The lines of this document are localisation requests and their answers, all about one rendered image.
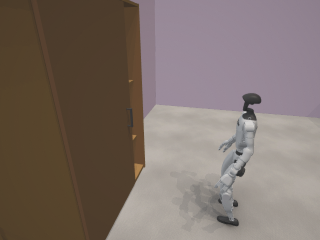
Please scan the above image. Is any right robot forearm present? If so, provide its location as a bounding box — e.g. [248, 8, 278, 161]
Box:
[228, 134, 236, 144]

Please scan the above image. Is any wardrobe door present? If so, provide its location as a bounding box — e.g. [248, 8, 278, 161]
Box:
[31, 0, 136, 240]
[0, 0, 86, 240]

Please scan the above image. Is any left robot hand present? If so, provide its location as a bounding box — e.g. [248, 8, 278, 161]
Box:
[214, 173, 233, 193]

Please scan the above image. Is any robot left upper arm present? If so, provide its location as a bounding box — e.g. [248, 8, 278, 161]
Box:
[242, 121, 256, 156]

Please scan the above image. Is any robot torso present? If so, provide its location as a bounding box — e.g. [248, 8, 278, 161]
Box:
[233, 113, 258, 167]

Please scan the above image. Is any right robot hand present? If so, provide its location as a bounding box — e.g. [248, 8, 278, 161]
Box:
[218, 140, 232, 153]

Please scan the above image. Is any left robot forearm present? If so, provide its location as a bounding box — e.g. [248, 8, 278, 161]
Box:
[227, 149, 252, 178]

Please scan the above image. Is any robot left foot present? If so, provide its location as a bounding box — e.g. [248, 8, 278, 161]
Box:
[217, 215, 239, 226]

